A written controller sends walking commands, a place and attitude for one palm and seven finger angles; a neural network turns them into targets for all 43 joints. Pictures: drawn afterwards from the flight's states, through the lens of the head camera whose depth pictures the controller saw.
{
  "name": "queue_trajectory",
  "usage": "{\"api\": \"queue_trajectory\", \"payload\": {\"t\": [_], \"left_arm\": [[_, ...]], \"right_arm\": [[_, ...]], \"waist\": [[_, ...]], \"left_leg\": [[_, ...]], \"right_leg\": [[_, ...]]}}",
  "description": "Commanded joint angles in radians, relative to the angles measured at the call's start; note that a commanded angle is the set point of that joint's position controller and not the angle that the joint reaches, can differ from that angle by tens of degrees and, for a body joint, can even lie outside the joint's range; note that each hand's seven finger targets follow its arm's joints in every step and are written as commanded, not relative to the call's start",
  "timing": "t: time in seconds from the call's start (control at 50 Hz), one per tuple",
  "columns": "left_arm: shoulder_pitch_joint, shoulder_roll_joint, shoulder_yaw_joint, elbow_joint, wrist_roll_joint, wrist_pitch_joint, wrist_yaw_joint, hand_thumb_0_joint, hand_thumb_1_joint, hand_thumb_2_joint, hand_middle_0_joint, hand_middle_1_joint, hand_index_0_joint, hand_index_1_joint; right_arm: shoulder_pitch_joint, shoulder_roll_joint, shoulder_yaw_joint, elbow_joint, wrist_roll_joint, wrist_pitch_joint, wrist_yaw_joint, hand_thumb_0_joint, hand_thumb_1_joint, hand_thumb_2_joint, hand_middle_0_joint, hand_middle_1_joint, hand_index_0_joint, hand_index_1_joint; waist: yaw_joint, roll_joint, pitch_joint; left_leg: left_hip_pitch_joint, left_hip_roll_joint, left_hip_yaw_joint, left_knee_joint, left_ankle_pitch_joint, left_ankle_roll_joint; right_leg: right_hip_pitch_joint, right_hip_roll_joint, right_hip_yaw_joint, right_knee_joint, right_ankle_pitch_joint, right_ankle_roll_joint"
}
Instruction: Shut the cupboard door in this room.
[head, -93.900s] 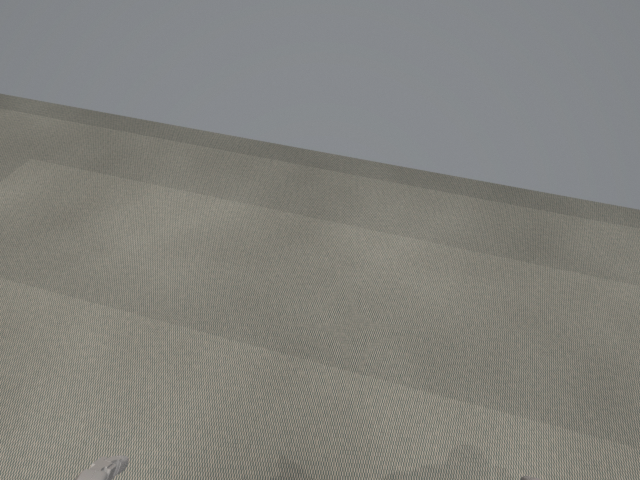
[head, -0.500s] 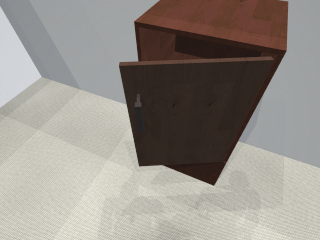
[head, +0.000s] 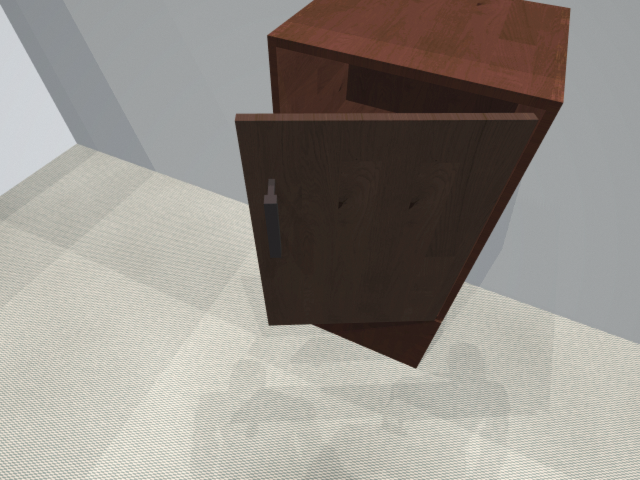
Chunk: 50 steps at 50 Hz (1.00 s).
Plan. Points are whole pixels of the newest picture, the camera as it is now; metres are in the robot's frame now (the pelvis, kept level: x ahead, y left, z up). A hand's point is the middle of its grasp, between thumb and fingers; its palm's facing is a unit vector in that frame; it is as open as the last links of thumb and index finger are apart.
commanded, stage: look again from close up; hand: left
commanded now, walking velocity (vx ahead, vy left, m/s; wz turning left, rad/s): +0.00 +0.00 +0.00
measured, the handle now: (273, 219) +0.50 +0.10 +0.00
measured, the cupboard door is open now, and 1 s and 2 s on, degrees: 27 27 27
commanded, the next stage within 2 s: shuffle to correct the standing spot in 0.44 s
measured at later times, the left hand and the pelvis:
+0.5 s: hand out of the picture +0.04 +0.18 -0.18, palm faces +0.00 -0.98 -0.19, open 7.4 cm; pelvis +0.02 +0.01 +0.00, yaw -1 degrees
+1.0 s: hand out of the picture -0.02 +0.15 -0.18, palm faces +0.07 -0.98 -0.19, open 7.4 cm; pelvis +0.03 -0.03 -0.01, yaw +3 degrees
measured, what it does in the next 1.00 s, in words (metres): stands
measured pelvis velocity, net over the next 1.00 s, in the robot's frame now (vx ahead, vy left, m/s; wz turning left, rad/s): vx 0.03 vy -0.03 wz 0.05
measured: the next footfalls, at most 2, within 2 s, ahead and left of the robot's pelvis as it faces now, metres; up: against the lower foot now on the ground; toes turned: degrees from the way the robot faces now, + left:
right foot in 1.54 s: +0.12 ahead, -0.25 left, +0.00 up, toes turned +4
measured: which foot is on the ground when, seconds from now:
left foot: down 0.00-1.00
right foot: down 0.00-1.00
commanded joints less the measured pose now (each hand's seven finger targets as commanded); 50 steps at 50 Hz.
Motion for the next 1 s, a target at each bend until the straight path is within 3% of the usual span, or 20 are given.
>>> {"api": "queue_trajectory", "payload": {"t": [0.0,0.06,0.08,0.14,0.26,0.3,0.52,0.58,0.66,0.72,0.76,0.78,0.84,0.86,0.9,0.92,0.94,0.98], "left_arm": [[0.04,0.133,0.022,-0.072,0.0,-0.04,0.011,0.0,0.9,0.9,-0.2,-0.3,-0.2,-0.3],[0.049,0.105,0.016,-0.071,-0.001,-0.03,0.007,0.0,0.9,0.9,-0.2,-0.3,-0.2,-0.3],[0.055,0.101,0.014,-0.072,0.002,-0.03,0.007,0.0,0.9,0.9,-0.2,-0.3,-0.2,-0.3],[0.06,0.108,0.013,-0.077,0.0,-0.024,0.006,0.0,0.9,0.9,-0.2,-0.3,-0.2,-0.3],[0.06,0.137,0.017,-0.091,-0.002,-0.017,0.006,0.0,0.9,0.9,-0.2,-0.3,-0.2,-0.3],[0.065,0.149,0.019,-0.092,-0.002,-0.019,0.006,0.0,0.9,0.9,-0.2,-0.3,-0.2,-0.3],[0.023,0.19,0.022,-0.103,-0.002,-0.009,0.002,0.0,0.9,0.9,-0.2,-0.3,-0.2,-0.3],[0.049,0.153,0.017,-0.084,0.001,0.0,0.0,0.0,0.9,0.9,-0.2,-0.3,-0.2,-0.3],[0.059,0.151,0.022,-0.084,0.007,0.018,-0.009,0.0,0.9,0.9,-0.2,-0.3,-0.2,-0.3],[0.072,0.147,0.027,-0.088,0.013,0.024,-0.013,0.0,0.9,0.9,-0.2,-0.3,-0.2,-0.3],[0.081,0.145,0.03,-0.093,0.015,0.026,-0.016,0.0,0.9,0.9,-0.2,-0.3,-0.2,-0.3],[0.084,0.142,0.032,-0.094,0.017,0.025,-0.017,0.0,0.9,0.9,-0.2,-0.3,-0.2,-0.3],[0.109,0.143,0.039,-0.094,0.014,0.026,-0.019,0.0,0.9,0.9,-0.2,-0.3,-0.2,-0.3],[0.121,0.144,0.042,-0.093,0.013,0.025,-0.019,0.0,0.9,0.9,-0.2,-0.3,-0.2,-0.3],[0.146,0.159,0.047,-0.092,0.013,0.025,-0.017,0.0,0.9,0.9,-0.2,-0.3,-0.2,-0.3],[0.151,0.173,0.05,-0.091,0.013,0.025,-0.015,0.0,0.9,0.9,-0.2,-0.3,-0.2,-0.3],[0.15,0.173,0.05,-0.094,0.015,0.025,-0.014,0.0,0.9,0.9,-0.2,-0.3,-0.2,-0.3],[0.158,0.155,0.049,-0.099,0.02,0.027,-0.012,0.0,0.9,0.9,-0.2,-0.3,-0.2,-0.3]], "right_arm": [[0.062,-0.07,-0.009,-0.087,-0.011,-0.029,0.004,0.0,-0.9,-0.9,0.2,0.3,0.2,0.3],[0.052,-0.09,-0.01,-0.108,-0.009,-0.031,-0.001,0.0,-0.9,-0.9,0.2,0.3,0.2,0.3],[0.046,-0.09,-0.01,-0.109,-0.01,-0.034,-0.002,0.0,-0.9,-0.9,0.2,0.3,0.2,0.3],[0.033,-0.107,-0.011,-0.112,-0.006,-0.034,-0.002,0.0,-0.9,-0.9,0.2,0.3,0.2,0.3],[0.007,-0.13,-0.009,-0.101,-0.004,-0.041,-0.004,0.0,-0.9,-0.9,0.2,0.3,0.2,0.3],[-0.005,-0.133,-0.009,-0.101,-0.004,-0.045,-0.006,0.0,-0.9,-0.9,0.2,0.3,0.2,0.3],[-0.057,-0.155,-0.014,-0.084,-0.002,-0.04,-0.01,0.0,-0.9,-0.9,0.2,0.3,0.2,0.3],[-0.053,-0.129,-0.01,-0.072,-0.004,-0.036,-0.011,0.0,-0.9,-0.9,0.2,0.3,0.2,0.3],[-0.051,-0.168,-0.026,-0.076,-0.011,-0.024,-0.014,0.0,-0.9,-0.9,0.2,0.3,0.2,0.3],[-0.042,-0.187,-0.041,-0.081,-0.012,-0.017,-0.02,0.0,-0.9,-0.9,0.2,0.3,0.2,0.3],[-0.037,-0.192,-0.049,-0.086,-0.013,-0.013,-0.023,0.0,-0.9,-0.9,0.2,0.3,0.2,0.3],[-0.036,-0.182,-0.051,-0.088,-0.013,-0.013,-0.025,0.0,-0.9,-0.9,0.2,0.3,0.2,0.3],[-0.044,-0.179,-0.054,-0.097,-0.014,-0.011,-0.026,0.0,-0.9,-0.9,0.2,0.3,0.2,0.3],[-0.052,-0.169,-0.054,-0.101,-0.014,-0.01,-0.025,0.0,-0.9,-0.9,0.2,0.3,0.2,0.3],[-0.066,-0.123,-0.045,-0.107,-0.013,-0.009,-0.026,0.0,-0.9,-0.9,0.2,0.3,0.2,0.3],[-0.07,-0.097,-0.039,-0.114,-0.012,-0.007,-0.026,0.0,-0.9,-0.9,0.2,0.3,0.2,0.3],[-0.086,-0.084,-0.036,-0.118,-0.014,-0.005,-0.027,0.0,-0.9,-0.9,0.2,0.3,0.2,0.3],[-0.093,-0.075,-0.038,-0.123,-0.016,-0.002,-0.03,0.0,-0.9,-0.9,0.2,0.3,0.2,0.3]], "waist": [[-0.022,0.076,-0.039],[-0.011,-0.025,-0.001],[-0.004,0.005,0.009],[0.004,-0.089,0.044],[0.016,-0.037,0.018],[0.021,-0.032,-0.016],[0.019,-0.001,-0.026],[0.021,-0.02,-0.008],[0.016,0.036,0.01],[0.017,0.054,0.008],[0.016,0.067,-0.002],[0.017,0.051,-0.01],[0.024,0.043,-0.042],[0.03,0.015,-0.04],[0.035,-0.112,-0.029],[0.034,-0.189,-0.017],[0.042,-0.217,0.005],[0.043,-0.181,0.015]], "left_leg": [[0.058,0.06,-0.103,0.025,-0.001,0.002],[0.025,0.072,-0.127,-0.009,-0.03,0.018],[0.018,0.073,-0.127,-0.017,-0.007,0.023],[0.006,0.077,-0.129,-0.037,-0.013,0.028],[0.049,0.083,-0.12,-0.054,0.083,0.035],[0.072,0.079,-0.106,-0.034,0.152,0.035],[0.108,0.087,-0.092,-0.035,0.189,0.029],[0.092,0.103,-0.115,-0.054,0.126,0.039],[0.065,0.154,-0.209,-0.121,-0.027,0.068],[0.06,0.194,-0.279,-0.145,-0.054,0.101],[0.053,0.206,-0.298,-0.149,-0.084,0.111],[0.057,0.206,-0.298,-0.133,-0.038,0.115],[0.002,0.179,-0.253,-0.083,-0.029,0.097],[-0.036,0.155,-0.211,-0.047,-0.031,0.082],[-0.1,0.068,-0.065,0.082,-0.044,0.041],[-0.13,0.019,-0.002,0.154,-0.106,0.021],[-0.172,0.004,0.021,0.227,-0.217,0.013],[-0.212,0.014,0.028,0.339,-0.303,0.011]], "right_leg": [[-0.157,-0.143,0.12,-0.057,-0.017,-0.053],[-0.175,-0.116,0.105,-0.025,-0.049,-0.046],[-0.171,-0.114,0.099,-0.014,-0.017,-0.044],[-0.178,-0.109,0.096,-0.009,-0.024,-0.034],[-0.14,-0.113,0.093,0.007,0.061,-0.023],[-0.111,-0.122,0.096,0.011,0.141,-0.02],[-0.09,-0.129,0.101,-0.005,0.205,-0.011],[-0.091,-0.115,0.06,-0.009,0.105,0.0],[-0.133,-0.09,0.006,0.046,-0.03,0.003],[-0.165,-0.079,-0.019,0.085,-0.067,0.003],[-0.174,-0.077,-0.021,0.094,-0.081,0.001],[-0.17,-0.076,-0.019,0.087,-0.058,-0.001],[-0.104,-0.089,-0.006,0.044,-0.031,-0.006],[-0.072,-0.103,0.011,0.013,-0.017,-0.011],[-0.03,-0.16,0.095,-0.068,0.058,-0.028],[-0.03,-0.204,0.14,-0.094,0.144,-0.054],[-0.026,-0.234,0.158,-0.097,0.279,-0.083],[0.005,-0.249,0.145,-0.06,0.501,-0.147]]}}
